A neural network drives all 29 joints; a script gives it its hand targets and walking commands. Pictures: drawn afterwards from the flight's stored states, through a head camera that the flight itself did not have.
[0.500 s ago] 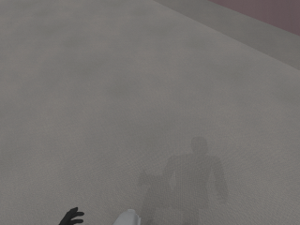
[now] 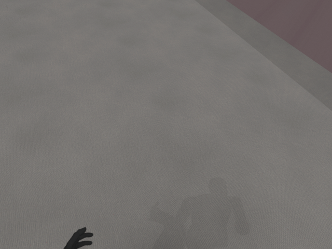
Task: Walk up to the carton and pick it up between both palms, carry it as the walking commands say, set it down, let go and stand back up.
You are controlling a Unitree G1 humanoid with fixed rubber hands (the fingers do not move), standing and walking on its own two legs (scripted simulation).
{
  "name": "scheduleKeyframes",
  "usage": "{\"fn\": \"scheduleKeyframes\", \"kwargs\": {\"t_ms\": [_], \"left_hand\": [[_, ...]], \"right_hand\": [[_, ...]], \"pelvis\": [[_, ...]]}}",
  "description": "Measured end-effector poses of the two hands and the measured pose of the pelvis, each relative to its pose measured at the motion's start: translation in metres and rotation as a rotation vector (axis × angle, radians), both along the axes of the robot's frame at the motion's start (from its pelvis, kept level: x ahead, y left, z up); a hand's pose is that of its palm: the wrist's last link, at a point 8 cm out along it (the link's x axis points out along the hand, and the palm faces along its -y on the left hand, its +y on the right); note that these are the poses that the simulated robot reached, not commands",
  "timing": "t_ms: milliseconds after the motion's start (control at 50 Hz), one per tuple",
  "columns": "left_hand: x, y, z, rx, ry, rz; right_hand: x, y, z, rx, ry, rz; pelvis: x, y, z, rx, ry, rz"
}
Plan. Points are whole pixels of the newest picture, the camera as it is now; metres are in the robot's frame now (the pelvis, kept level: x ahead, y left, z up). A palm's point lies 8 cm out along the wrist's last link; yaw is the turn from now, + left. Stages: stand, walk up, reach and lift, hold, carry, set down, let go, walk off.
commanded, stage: walk up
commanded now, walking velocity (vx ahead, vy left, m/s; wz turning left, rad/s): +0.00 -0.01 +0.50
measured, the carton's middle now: out of the picture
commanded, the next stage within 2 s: none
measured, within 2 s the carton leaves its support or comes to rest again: neither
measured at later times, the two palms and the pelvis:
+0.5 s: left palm out of the picture +0.03 +0.23 -0.10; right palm out of the picture +0.08 -0.28 -0.13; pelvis -0.05 -0.05 -0.01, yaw +15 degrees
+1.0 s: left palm out of the picture -0.08 +0.25 -0.12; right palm out of the picture +0.09 -0.24 -0.10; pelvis -0.09 -0.02 +0.00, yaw +26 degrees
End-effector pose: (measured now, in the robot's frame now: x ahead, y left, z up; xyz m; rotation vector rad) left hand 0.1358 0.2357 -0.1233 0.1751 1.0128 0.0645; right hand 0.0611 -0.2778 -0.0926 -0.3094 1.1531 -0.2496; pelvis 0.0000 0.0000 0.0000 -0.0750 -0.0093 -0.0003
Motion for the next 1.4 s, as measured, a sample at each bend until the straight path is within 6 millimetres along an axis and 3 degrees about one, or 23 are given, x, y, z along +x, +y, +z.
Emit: {"fn": "scheduleKeyframes", "kwargs": {"t_ms": [140,280,380,520,660,720,860,1020,1180,1300,1400], "left_hand": [[-0.027,-0.006,0.002,0.009,0.027,0.039],[-0.054,-0.017,0.004,0.092,0.03,0.079],[-0.078,-0.015,0.021,0.134,-0.002,0.159],[-0.115,-0.004,0.023,0.136,-0.013,0.263],[-0.162,0.016,-0.008,0.062,0.013,0.371],[-0.177,0.02,-0.014,0.03,0.035,0.397],[-0.197,0.025,-0.004,0.016,0.022,0.433],[-0.219,0.009,0.005,0.036,0.044,0.473],[-0.241,-0.022,0.01,0.107,0.053,0.533],[-0.268,-0.031,0.024,0.139,0.041,0.632],[-0.289,-0.035,0.018,0.118,0.049,0.7]], "right_hand": [[-0.009,-0.008,-0.003,0.02,0.026,0.036],[-0.024,-0.024,-0.038,0.088,0.061,0.07],[-0.011,-0.022,-0.044,0.13,0.062,0.151],[0.027,0.0,-0.041,0.156,0.03,0.283],[0.06,0.038,-0.03,0.085,-0.026,0.397],[0.059,0.049,-0.022,0.073,-0.052,0.412],[0.04,0.052,-0.009,0.045,-0.033,0.427],[0.03,0.038,-0.012,0.062,0.008,0.46],[0.029,0.013,-0.046,0.112,0.06,0.504],[0.052,0.03,-0.045,0.149,0.074,0.62],[0.081,0.059,-0.038,0.151,0.052,0.706]], "pelvis": [[-0.016,-0.012,0.002,0.002,0.034,0.031],[-0.034,-0.038,-0.012,0.072,0.067,0.07],[-0.039,-0.048,-0.009,0.082,0.042,0.162],[-0.049,-0.045,-0.008,0.084,0.053,0.271],[-0.059,-0.021,-0.019,0.036,0.046,0.37],[-0.067,-0.014,-0.016,0.034,0.025,0.383],[-0.08,-0.009,-0.005,0.012,0.011,0.414],[-0.089,-0.029,0.0,0.013,0.035,0.453],[-0.091,-0.066,-0.013,0.056,0.067,0.525],[-0.088,-0.074,-0.007,0.079,0.08,0.638],[-0.078,-0.063,-0.007,0.069,0.111,0.717]]}}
